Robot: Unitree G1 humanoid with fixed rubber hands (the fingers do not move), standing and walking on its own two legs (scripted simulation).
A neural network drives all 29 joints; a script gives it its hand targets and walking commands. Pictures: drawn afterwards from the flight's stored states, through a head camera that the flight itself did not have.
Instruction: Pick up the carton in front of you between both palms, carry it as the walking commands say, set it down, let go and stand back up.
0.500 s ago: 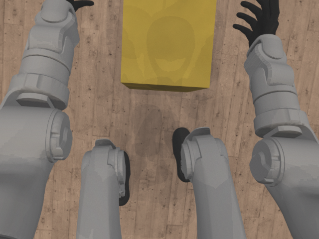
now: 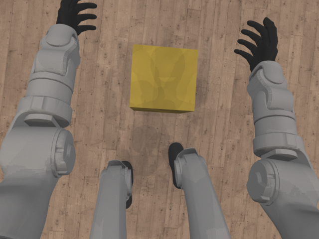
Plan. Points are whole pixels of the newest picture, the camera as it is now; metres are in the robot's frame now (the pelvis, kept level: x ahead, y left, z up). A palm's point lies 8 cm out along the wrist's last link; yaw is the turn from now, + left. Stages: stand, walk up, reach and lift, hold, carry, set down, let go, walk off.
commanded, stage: set down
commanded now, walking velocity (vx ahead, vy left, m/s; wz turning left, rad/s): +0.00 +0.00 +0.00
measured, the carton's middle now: (160, 85) +0.50 -0.08 -0.44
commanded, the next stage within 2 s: let go in 0.14 s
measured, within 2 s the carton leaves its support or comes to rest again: neither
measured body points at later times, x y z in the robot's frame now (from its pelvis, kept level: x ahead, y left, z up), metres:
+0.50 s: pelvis +0.04 -0.02 +0.13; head +0.30 -0.02 +0.50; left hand +0.47 +0.15 +0.01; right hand +0.41 -0.27 +0.01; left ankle +0.06 +0.12 -0.53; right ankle +0.11 -0.13 -0.53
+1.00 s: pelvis +0.10 -0.01 +0.20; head +0.18 +0.00 +0.64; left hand +0.33 +0.21 +0.11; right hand +0.27 -0.25 +0.12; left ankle +0.06 +0.12 -0.53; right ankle +0.11 -0.13 -0.53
